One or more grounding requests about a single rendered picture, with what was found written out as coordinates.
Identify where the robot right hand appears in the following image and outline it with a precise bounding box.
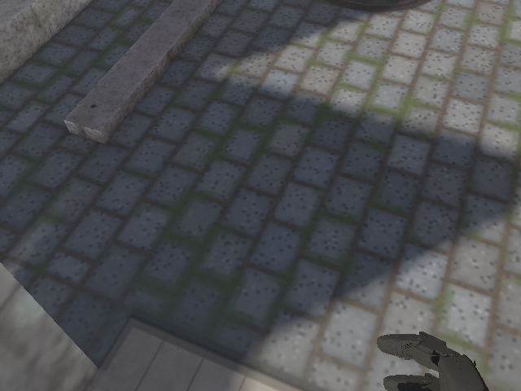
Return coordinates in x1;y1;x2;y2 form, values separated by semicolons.
377;332;489;391

